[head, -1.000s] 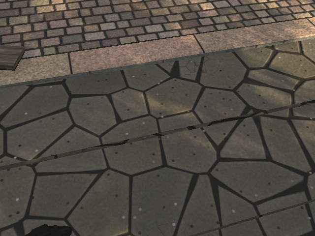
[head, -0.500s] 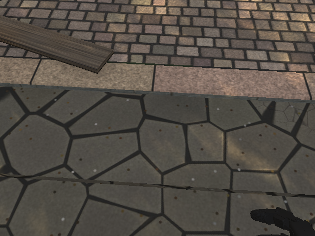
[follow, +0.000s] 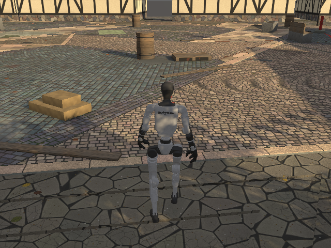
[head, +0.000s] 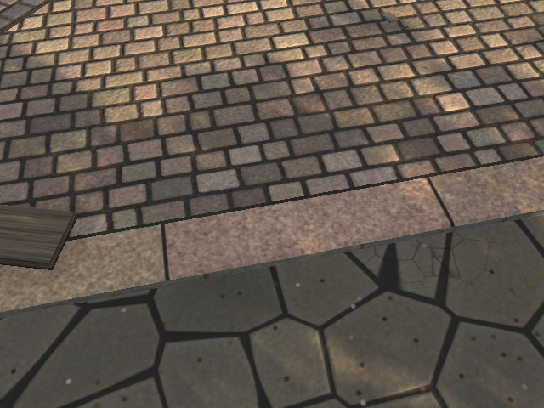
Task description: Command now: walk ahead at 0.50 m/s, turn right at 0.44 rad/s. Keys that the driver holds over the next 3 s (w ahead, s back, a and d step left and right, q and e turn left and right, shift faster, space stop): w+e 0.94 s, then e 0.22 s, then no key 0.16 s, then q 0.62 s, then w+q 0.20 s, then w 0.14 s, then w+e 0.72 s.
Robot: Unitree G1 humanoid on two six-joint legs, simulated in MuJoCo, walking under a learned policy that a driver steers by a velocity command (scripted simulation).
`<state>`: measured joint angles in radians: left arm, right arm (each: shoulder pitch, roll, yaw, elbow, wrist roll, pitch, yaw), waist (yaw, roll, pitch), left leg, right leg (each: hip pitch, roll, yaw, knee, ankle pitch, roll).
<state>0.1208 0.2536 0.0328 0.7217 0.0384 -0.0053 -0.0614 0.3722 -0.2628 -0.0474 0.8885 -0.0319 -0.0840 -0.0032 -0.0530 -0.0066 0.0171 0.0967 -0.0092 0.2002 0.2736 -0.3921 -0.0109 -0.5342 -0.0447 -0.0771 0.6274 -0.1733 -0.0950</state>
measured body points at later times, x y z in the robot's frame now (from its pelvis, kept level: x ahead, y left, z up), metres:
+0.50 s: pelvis +0.30 -0.02 +0.01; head +0.33 -0.04 +0.45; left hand +0.37 +0.25 -0.12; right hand +0.46 -0.29 -0.07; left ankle +0.45 +0.05 -0.70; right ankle +0.13 -0.08 -0.72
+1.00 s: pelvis +0.53 -0.15 +0.02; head +0.55 -0.19 +0.47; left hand +0.85 -0.08 -0.05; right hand +0.38 -0.39 -0.11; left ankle +0.46 +0.05 -0.67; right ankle +0.56 -0.26 -0.70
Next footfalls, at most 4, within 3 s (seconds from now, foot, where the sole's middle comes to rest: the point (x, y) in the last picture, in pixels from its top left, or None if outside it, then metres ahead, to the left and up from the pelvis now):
0.02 right None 0.17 -0.09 -0.76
0.48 left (265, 396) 0.49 0.04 -0.73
0.98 right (397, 347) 0.59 -0.29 -0.73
1.40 left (363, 266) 0.82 -0.24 -0.71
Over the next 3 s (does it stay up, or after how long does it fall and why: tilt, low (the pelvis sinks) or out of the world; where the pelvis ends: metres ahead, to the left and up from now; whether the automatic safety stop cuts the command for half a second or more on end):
stays up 1.05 -0.39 0.08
